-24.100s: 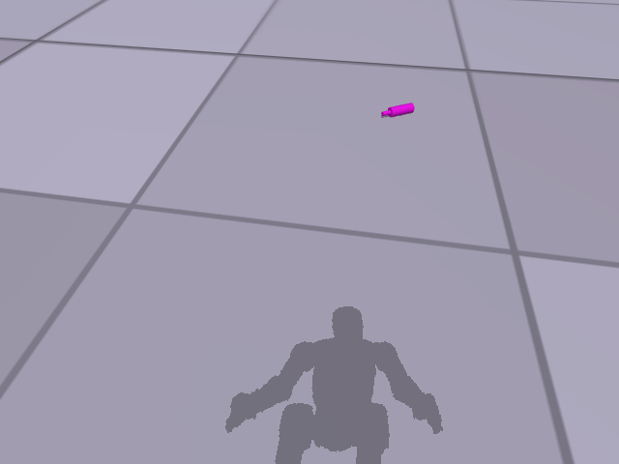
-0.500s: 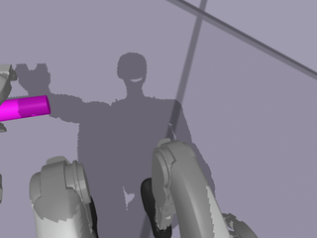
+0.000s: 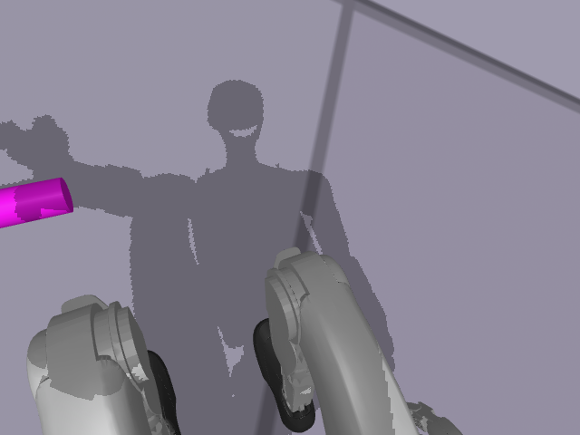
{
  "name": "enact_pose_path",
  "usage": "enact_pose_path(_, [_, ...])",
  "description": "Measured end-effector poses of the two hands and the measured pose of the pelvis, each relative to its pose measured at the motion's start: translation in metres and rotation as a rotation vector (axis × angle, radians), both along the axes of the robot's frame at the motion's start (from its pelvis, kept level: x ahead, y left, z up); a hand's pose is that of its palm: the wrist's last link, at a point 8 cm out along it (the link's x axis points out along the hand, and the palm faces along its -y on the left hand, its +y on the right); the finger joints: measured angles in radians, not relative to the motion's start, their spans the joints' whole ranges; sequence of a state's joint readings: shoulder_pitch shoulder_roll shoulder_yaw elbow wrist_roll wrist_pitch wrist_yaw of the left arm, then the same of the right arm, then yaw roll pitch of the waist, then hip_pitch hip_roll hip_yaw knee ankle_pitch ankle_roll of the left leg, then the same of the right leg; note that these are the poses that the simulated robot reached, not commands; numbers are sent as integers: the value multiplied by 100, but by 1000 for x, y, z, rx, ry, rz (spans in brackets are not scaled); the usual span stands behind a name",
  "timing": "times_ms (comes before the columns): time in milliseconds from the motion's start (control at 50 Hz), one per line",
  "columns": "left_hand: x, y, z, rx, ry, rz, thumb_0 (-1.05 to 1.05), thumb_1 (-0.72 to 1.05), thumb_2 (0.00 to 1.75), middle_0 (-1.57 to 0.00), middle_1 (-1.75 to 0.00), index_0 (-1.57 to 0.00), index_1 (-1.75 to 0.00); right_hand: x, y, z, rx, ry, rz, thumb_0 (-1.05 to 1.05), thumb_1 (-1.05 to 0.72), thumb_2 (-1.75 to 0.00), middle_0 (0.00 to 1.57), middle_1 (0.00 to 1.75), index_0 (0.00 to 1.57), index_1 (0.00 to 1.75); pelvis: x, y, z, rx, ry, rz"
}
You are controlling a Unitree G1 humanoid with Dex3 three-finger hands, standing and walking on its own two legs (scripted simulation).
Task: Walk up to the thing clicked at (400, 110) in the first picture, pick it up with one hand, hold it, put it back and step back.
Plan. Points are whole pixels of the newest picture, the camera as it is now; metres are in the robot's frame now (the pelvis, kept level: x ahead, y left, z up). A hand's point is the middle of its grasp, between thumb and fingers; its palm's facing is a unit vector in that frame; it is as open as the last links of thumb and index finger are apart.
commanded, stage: close in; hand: left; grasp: from above
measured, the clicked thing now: out of the picture +0.47 +0.34 -0.29
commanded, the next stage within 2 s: rest palm in 0.14 s
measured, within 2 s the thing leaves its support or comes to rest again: neither
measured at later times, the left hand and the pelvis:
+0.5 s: hand out of the picture +0.46 +0.31 -0.22, palm faces -0.45 -0.10 -0.89, open 14.0 cm; pelvis +0.00 +0.00 -0.01, yaw -2 degrees
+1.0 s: hand (9, 208) +0.47 +0.31 -0.26, palm faces -0.46 -0.13 -0.88, open 14.2 cm; pelvis +0.01 +0.01 -0.02, yaw -5 degrees
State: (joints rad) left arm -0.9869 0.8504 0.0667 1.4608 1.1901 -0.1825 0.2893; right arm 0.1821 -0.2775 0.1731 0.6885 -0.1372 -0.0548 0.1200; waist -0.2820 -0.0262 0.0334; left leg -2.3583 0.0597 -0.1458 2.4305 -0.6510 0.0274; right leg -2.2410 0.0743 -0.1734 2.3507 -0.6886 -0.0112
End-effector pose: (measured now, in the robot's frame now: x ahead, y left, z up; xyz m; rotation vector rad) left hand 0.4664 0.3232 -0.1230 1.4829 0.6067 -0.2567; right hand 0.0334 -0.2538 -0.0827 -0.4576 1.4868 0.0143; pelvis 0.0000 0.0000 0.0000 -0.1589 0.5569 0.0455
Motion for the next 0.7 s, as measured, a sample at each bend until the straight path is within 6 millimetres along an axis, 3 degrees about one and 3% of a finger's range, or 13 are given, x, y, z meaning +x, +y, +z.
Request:
enact_pose_path(140, [-6, 9, -4, -34, -48, -83, 0, -50, 98, -9, -106, -10, -104, 19, -3, 3, -34, 15, 63, 0, -91, -90, 20, 30, 20, 30, 3, 2, -2, -15, 1, 8])
enact_pose_path(340, [-1, -7, -20, -52, -84, -101, 0, -50, 100, -9, -104, -10, -103, 46, -3, 13, -61, -75, 133, 0, -91, -90, 20, 30, 20, 30, 3, 4, -3, -33, -12, 0])
enact_pose_path(440, [2, -13, -32, -47, -85, -78, 0, -51, 100, -9, -102, -9, -101, 38, -1, 13, -52, -79, 143, 0, -91, -90, 20, 29, 20, 30, 1, 4, -7, -37, -22, -8])
enact_pose_path(700, [7, -9, -65, -41, -62, -13, 0, -50, 97, -8, -99, -9, -99, -5, 9, 13, -22, 18, 119, 0, -91, -90, 20, 30, 20, 30, 2, 6, -17, -47, -44, -28])
